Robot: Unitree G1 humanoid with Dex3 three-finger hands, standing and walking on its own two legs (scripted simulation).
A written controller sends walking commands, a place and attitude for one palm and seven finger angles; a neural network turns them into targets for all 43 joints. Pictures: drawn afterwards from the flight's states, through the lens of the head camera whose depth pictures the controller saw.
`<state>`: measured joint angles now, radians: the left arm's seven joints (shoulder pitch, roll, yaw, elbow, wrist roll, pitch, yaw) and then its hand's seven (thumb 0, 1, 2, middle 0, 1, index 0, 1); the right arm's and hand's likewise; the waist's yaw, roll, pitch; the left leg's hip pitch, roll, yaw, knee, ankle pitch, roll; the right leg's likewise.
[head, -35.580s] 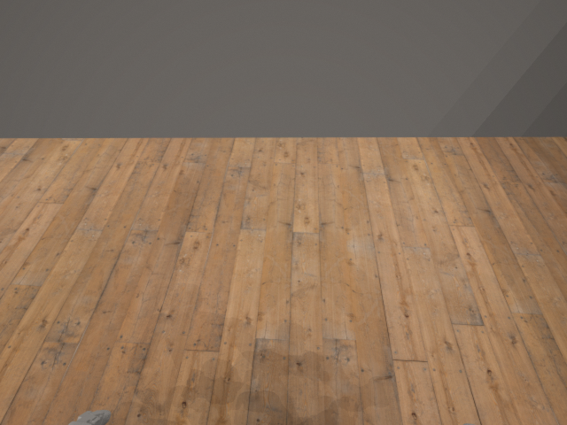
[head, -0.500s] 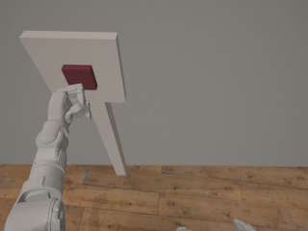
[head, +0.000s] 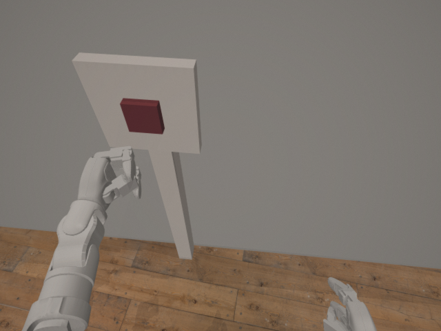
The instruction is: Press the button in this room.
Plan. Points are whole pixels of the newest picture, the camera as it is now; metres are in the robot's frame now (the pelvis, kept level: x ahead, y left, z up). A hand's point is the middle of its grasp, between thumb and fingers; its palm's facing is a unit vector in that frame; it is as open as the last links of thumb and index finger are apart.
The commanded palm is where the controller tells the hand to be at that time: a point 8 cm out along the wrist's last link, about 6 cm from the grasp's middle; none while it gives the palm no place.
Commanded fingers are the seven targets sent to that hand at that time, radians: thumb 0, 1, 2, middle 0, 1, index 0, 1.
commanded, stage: draw the hand back to the body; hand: left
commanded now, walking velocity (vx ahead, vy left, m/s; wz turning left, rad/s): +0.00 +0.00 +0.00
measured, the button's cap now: (144, 115) +0.49 +0.19 +0.12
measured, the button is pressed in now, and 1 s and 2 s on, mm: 0 0 0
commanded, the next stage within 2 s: step back with the hand held close in 1.46 s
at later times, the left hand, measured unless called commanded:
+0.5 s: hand (97, 203) +0.28 +0.20 +0.13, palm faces -0.02 -1.00 -0.04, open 3.1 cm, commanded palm +0.24 +0.25 +0.14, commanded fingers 0.00 0.90 0.90 -1.30 -1.50 -1.30 -1.50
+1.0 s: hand (44, 223) +0.22 +0.24 +0.17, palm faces +0.36 -0.87 -0.33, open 3.1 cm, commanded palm +0.17 +0.28 +0.19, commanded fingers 0.00 0.90 0.90 -1.30 -1.50 -1.30 -1.50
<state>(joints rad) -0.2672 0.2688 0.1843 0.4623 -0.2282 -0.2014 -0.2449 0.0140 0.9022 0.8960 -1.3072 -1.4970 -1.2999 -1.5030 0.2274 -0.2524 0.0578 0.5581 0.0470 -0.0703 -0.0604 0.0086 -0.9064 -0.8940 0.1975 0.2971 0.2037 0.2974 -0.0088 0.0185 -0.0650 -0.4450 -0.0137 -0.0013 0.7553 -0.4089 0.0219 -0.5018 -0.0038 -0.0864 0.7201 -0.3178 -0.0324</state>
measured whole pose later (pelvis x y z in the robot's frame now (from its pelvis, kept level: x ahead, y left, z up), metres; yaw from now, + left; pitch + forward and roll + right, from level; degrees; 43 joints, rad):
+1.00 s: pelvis +0.02 +0.01 +0.03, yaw -1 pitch -5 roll -1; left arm 0.42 0.30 0.22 -0.36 -0.06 -0.07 0.10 0.01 0.90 0.90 -1.31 -1.50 -1.30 -1.50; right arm 0.21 -0.22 0.05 0.62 0.00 -0.11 -0.06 0.01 -0.90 -0.89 0.20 0.30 0.20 0.30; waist 0.06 0.06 0.01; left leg -0.06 -0.02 0.01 0.43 -0.29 0.03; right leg -0.13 0.00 -0.06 0.42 -0.21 -0.02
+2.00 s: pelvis -0.02 +0.03 +0.02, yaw -2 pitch +0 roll +0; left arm 0.63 0.39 0.38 -0.55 -0.02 -0.19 0.13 0.01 0.89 0.89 -1.31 -1.50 -1.30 -1.50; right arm 0.22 -0.23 -0.01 0.54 0.01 -0.01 -0.07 0.01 -0.91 -0.89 0.20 0.30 0.20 0.30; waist -0.01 0.00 0.01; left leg -0.26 -0.04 0.05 0.53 -0.27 0.06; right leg -0.33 -0.02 -0.03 0.52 -0.18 0.01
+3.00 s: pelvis -0.21 +0.02 +0.02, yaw -1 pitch +2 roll -2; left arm 0.61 0.39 0.39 -0.60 -0.02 -0.24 0.15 0.01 0.89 0.89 -1.31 -1.50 -1.30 -1.50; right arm 0.20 -0.17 0.00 0.58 -0.02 -0.11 -0.06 0.01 -0.91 -0.89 0.20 0.30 0.20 0.30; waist -0.01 -0.03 -0.02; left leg -0.43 0.01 -0.04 0.52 -0.13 0.02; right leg -0.39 0.06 0.02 0.81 -0.45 0.02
